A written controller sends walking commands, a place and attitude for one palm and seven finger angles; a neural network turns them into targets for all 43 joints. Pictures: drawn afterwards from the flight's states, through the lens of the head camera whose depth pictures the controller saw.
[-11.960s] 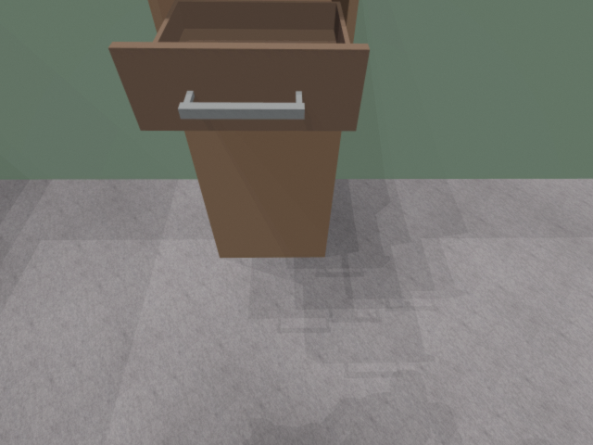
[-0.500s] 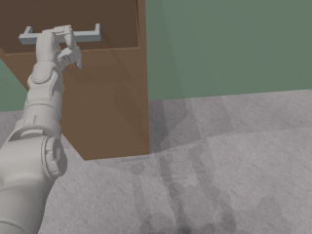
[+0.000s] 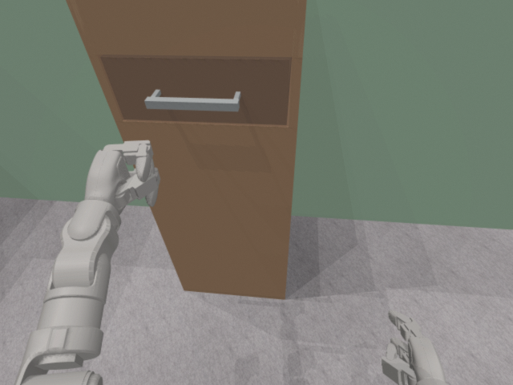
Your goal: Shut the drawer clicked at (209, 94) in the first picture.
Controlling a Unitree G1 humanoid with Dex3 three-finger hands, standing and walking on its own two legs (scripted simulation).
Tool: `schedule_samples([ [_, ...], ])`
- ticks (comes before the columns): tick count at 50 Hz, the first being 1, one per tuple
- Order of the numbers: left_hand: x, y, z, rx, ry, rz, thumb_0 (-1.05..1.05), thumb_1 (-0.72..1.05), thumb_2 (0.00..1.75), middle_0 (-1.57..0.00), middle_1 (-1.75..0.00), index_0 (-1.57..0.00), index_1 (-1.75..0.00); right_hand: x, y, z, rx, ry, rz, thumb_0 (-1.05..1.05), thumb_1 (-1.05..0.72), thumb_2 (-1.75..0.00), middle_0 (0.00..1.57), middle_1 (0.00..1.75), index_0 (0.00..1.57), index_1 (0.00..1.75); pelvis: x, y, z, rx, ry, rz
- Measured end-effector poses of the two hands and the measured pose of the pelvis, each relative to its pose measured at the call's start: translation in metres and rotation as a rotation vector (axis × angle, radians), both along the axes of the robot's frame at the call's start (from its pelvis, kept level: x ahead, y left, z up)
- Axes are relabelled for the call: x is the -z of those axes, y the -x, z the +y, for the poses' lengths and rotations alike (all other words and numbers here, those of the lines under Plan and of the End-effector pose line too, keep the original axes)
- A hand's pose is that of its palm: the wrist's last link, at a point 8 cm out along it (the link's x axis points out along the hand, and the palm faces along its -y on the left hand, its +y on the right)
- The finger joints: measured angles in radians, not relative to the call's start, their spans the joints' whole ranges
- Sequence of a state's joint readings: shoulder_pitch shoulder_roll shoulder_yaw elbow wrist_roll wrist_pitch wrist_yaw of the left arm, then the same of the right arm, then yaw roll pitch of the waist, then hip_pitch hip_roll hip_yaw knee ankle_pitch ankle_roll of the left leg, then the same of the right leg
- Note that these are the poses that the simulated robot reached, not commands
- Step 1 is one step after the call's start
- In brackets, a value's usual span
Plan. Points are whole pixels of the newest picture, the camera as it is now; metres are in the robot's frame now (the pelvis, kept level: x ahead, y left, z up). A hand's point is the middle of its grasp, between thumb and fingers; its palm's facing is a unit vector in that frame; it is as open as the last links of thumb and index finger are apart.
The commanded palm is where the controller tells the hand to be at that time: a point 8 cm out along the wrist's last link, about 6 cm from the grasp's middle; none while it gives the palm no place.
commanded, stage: draw the hand back to the body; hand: left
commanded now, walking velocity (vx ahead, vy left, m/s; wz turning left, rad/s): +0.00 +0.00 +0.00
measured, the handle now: (194, 99) +0.62 +0.19 +0.16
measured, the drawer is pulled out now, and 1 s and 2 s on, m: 0.00 0.00 0.00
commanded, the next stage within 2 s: step back with the hand held close in 0.82 s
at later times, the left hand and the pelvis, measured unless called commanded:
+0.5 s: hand (86, 254) +0.22 +0.22 +0.17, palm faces +0.33 -0.89 -0.32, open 3.3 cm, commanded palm +0.17 +0.27 +0.18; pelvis -0.01 +0.00 +0.01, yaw -2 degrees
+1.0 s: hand (39, 288) +0.18 +0.25 +0.18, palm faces +0.42 -0.83 -0.37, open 3.3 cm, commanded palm +0.13 +0.29 +0.18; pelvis -0.01 +0.01 +0.01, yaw -1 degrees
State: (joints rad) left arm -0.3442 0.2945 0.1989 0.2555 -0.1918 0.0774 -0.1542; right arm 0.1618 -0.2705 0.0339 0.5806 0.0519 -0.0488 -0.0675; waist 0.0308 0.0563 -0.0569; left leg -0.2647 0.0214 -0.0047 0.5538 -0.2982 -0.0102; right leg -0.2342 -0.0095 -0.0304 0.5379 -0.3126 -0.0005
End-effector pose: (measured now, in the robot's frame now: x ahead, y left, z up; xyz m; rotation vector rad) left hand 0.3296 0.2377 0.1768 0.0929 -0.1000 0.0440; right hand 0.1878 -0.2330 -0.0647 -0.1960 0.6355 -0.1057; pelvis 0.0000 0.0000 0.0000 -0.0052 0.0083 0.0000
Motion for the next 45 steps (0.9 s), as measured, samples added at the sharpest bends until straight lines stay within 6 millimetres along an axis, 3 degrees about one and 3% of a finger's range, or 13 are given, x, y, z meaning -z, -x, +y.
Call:
schedule_samples([
  [6,0.001,0.045,0.003,-0.134,-0.091,-0.085,0.02,0.89,0.89,-1.41,-1.59,-1.40,-1.60,-0.009,-0.006,0.017,-0.043,-0.008,-0.022,0.01,-0.90,-0.90,0.20,0.30,0.20,0.30,-0.005,0.008,-0.001,0.005,-0.003,-0.039],
  [14,-0.001,0.086,0.016,-0.226,-0.165,-0.116,0.02,0.89,0.89,-1.41,-1.59,-1.40,-1.60,0.007,0.020,0.025,-0.051,-0.018,0.067,0.01,-0.90,-0.90,0.20,0.30,0.20,0.30,-0.010,0.011,0.000,0.012,-0.002,-0.075],
  [23,-0.007,0.134,0.027,-0.257,-0.247,-0.132,0.02,0.89,0.89,-1.41,-1.59,-1.40,-1.60,0.017,0.043,0.016,-0.007,-0.016,0.122,0.02,-0.90,-0.90,0.20,0.30,0.20,0.30,-0.011,0.008,0.004,0.025,0.000,-0.090],
  [34,-0.010,0.196,0.045,-0.333,-0.340,-0.095,0.02,0.89,0.89,-1.41,-1.59,-1.41,-1.60,0.002,0.027,0.013,-0.005,0.016,0.029,0.02,-0.90,-0.90,0.20,0.30,0.20,0.30,-0.010,0.006,0.008,0.025,0.006,-0.096],
  [39,-0.009,0.208,0.052,-0.381,-0.338,-0.095,0.02,0.89,0.89,-1.41,-1.59,-1.41,-1.60,-0.004,0.014,0.022,-0.046,0.027,-0.012,0.02,-0.90,-0.90,0.20,0.30,0.20,0.30,-0.010,0.008,0.010,0.010,0.008,-0.103],
  [45,-0.008,0.202,0.053,-0.395,-0.306,-0.111,0.02,0.89,0.89,-1.41,-1.59,-1.41,-1.60,-0.007,0.006,0.036,-0.079,0.016,-0.035,0.02,-0.90,-0.90,0.20,0.30,0.20,0.30,-0.009,0.010,0.011,0.006,0.006,-0.107],
])
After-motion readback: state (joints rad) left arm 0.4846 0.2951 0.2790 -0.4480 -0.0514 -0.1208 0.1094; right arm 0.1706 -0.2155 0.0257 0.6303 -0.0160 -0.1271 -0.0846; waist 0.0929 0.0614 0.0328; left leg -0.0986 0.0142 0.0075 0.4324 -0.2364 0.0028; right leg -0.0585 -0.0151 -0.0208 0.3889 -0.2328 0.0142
